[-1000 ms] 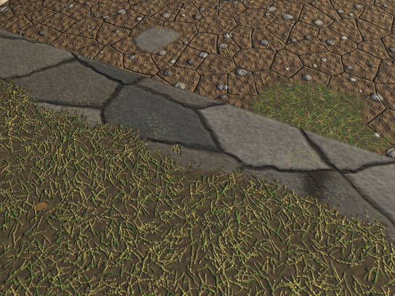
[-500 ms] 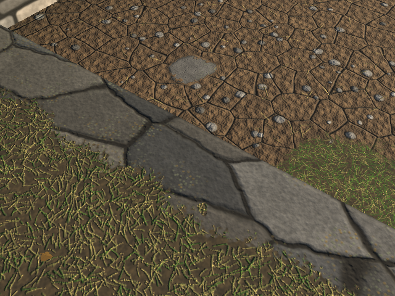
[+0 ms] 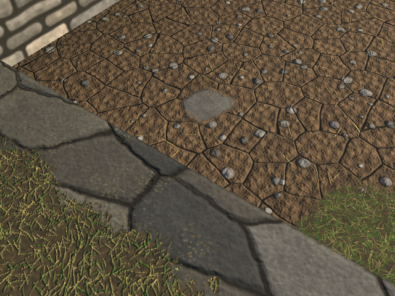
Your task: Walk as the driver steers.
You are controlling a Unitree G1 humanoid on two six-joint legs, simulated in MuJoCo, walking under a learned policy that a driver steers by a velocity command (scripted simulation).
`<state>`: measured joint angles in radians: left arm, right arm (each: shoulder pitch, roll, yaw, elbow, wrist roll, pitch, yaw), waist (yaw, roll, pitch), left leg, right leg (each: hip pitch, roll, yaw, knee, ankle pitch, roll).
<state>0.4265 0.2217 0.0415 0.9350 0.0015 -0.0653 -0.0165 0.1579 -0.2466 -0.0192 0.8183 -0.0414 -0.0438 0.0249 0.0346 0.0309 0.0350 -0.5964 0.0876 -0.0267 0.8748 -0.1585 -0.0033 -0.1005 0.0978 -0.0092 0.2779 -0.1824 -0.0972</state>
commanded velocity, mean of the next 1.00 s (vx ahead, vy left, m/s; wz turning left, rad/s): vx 0.50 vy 0.00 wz -0.54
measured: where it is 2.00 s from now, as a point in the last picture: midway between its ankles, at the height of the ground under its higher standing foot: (325, 238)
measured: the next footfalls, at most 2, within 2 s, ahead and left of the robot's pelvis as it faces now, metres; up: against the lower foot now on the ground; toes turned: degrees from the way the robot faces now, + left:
left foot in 0.20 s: +0.27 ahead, +0.12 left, +0.00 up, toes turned -8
right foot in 0.74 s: +0.46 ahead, -0.16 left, +0.00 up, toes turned -31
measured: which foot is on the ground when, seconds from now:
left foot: up 0.00-0.18, down 0.20-0.76, up 0.78-1.00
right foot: down 0.00-0.22, up 0.24-0.72, down 0.74-1.00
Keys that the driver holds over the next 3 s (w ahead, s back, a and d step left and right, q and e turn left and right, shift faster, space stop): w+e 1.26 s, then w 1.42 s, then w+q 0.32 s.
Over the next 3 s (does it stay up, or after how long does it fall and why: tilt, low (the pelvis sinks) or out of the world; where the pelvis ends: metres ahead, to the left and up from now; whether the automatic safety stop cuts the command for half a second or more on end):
stays up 1.13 -0.93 -0.19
